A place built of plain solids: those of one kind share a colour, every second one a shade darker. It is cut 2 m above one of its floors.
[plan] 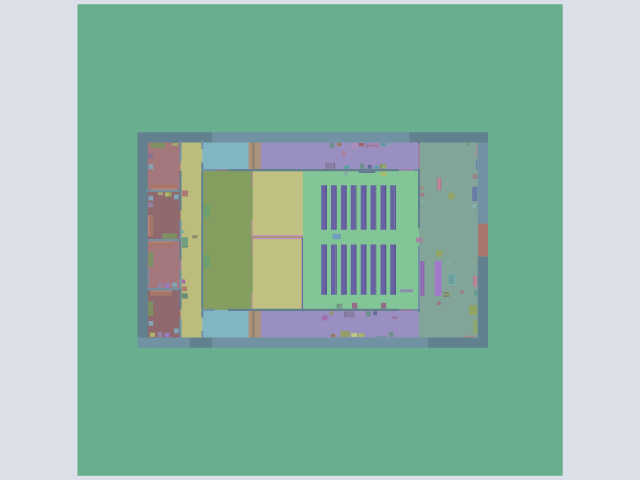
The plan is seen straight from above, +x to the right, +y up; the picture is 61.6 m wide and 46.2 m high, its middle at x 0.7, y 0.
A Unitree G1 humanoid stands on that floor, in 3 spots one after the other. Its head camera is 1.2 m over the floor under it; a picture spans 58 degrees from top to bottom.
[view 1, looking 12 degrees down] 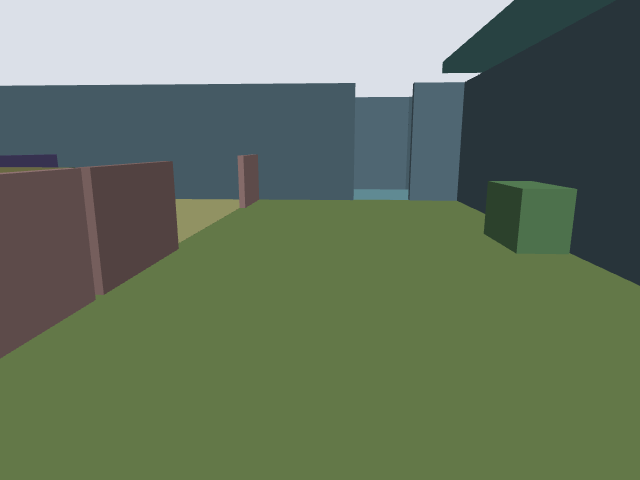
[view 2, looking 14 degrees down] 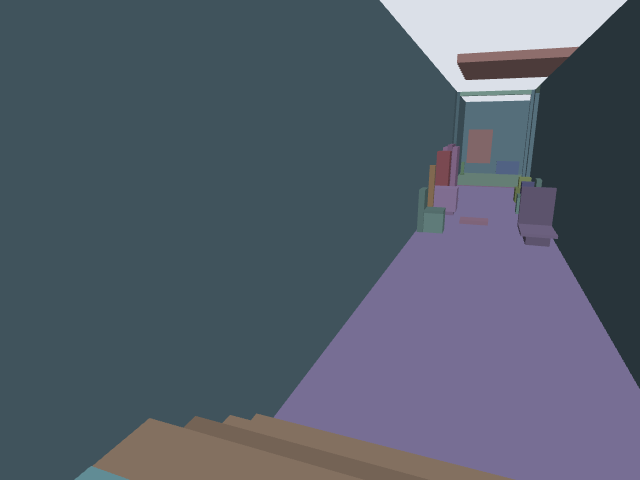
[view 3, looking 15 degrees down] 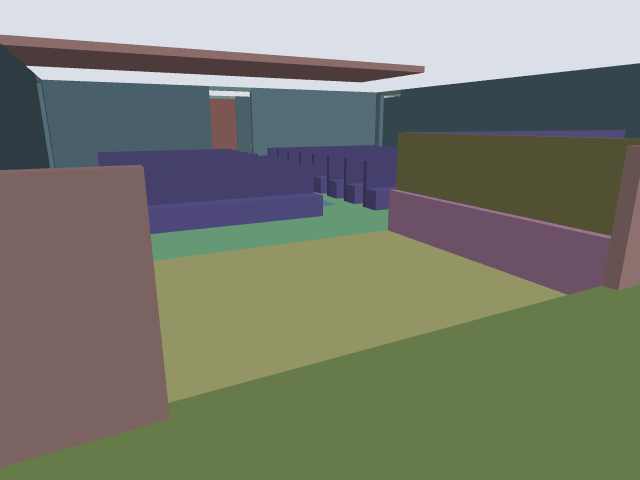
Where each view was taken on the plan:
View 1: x -7.88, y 3.56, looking -87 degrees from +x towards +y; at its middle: floor_stage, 5.77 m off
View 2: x -7.13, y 8.10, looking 21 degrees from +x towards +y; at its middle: wall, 3.67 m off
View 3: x -7.58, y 5.33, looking -27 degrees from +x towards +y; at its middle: floor_lift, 7.65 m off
